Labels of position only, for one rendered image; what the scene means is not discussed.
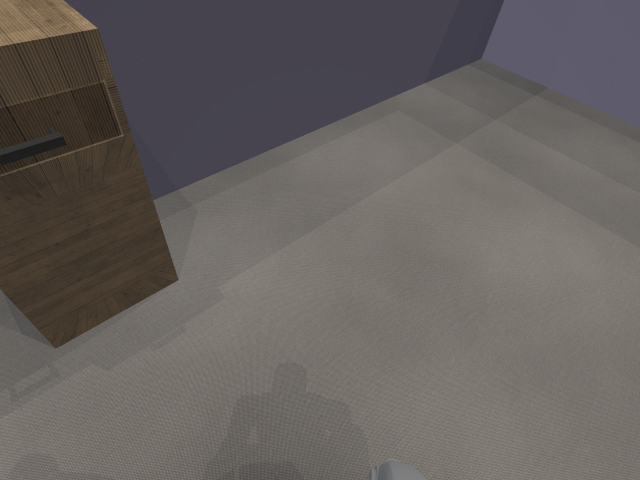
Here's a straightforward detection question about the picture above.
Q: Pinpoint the handle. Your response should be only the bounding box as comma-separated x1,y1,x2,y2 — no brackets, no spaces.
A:
0,126,67,166

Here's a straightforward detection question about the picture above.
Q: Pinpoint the cabinet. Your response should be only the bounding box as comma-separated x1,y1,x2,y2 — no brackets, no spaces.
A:
0,0,178,349

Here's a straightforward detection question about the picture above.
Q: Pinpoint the drawer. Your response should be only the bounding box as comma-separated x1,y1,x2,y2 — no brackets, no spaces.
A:
0,80,121,174

